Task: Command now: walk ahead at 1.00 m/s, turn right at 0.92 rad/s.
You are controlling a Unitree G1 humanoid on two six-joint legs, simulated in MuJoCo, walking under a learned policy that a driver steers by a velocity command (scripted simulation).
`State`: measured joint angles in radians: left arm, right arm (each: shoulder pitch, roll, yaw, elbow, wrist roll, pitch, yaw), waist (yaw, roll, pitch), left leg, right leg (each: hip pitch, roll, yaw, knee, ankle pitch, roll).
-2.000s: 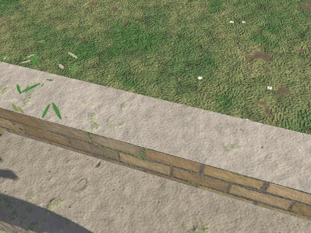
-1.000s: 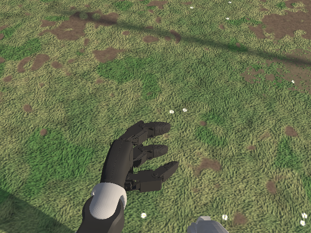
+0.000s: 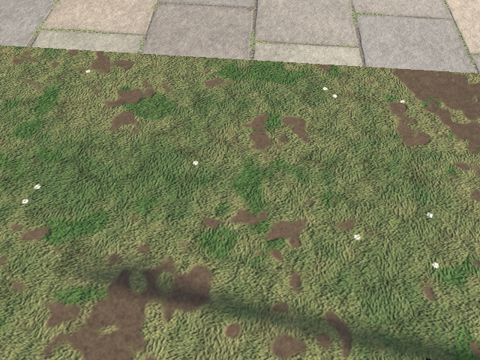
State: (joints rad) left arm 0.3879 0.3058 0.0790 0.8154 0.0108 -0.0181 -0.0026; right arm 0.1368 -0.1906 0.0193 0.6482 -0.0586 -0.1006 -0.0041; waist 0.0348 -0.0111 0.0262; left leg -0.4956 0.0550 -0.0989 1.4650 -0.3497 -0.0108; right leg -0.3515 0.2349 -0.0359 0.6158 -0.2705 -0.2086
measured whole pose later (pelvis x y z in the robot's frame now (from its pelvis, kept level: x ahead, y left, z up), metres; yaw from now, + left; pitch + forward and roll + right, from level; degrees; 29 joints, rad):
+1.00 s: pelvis +0.89 -0.23 +0.02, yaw -27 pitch +1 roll -2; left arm 0.46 0.29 0.05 0.89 0.02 -0.12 0.00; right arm 0.21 -0.29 -0.04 0.77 -0.01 -0.01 0.05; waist 0.03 0.03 0.01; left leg -0.78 0.13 0.01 1.13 -0.10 0.08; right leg 0.06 0.08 -0.20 0.26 -0.34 -0.06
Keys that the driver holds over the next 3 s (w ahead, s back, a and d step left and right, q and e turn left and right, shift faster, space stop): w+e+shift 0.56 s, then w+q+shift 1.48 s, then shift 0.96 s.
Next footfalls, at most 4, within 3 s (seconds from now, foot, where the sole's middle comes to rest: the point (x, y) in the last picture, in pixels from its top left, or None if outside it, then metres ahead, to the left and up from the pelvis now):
0.28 left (198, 346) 0.51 0.14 -0.75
0.72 right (334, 264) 0.78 -0.25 -0.75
1.18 left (342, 154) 1.25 -0.33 -0.75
1.60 right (383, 87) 1.67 -0.55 -0.75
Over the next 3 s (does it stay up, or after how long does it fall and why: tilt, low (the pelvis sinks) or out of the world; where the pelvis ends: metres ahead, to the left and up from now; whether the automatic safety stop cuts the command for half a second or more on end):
stays up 2.19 -0.18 0.03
